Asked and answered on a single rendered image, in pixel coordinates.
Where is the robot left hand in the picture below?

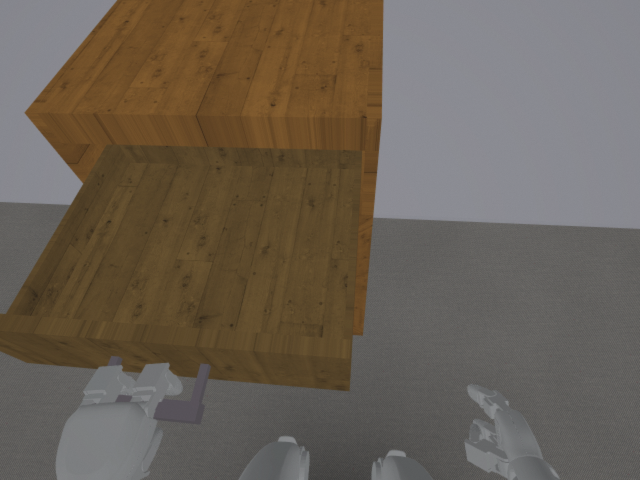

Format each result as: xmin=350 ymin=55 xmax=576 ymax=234
xmin=56 ymin=363 xmax=183 ymax=480

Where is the robot right forearm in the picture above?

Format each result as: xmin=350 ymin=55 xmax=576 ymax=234
xmin=507 ymin=456 xmax=560 ymax=480

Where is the robot right thigh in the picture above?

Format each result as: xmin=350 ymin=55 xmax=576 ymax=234
xmin=372 ymin=456 xmax=433 ymax=480

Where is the robot right hand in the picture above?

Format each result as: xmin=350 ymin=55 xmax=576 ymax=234
xmin=464 ymin=384 xmax=543 ymax=479

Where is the robot thigh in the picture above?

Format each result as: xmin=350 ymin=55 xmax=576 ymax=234
xmin=238 ymin=442 xmax=310 ymax=480
xmin=372 ymin=456 xmax=433 ymax=480

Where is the robot left thigh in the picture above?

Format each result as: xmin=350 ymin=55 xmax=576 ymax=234
xmin=238 ymin=442 xmax=310 ymax=480

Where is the cabinet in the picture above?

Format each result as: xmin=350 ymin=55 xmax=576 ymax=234
xmin=25 ymin=0 xmax=383 ymax=336

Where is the drawer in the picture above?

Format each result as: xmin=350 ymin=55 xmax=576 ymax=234
xmin=0 ymin=144 xmax=362 ymax=391

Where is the handle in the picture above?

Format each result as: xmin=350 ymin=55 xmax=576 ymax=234
xmin=95 ymin=356 xmax=211 ymax=424

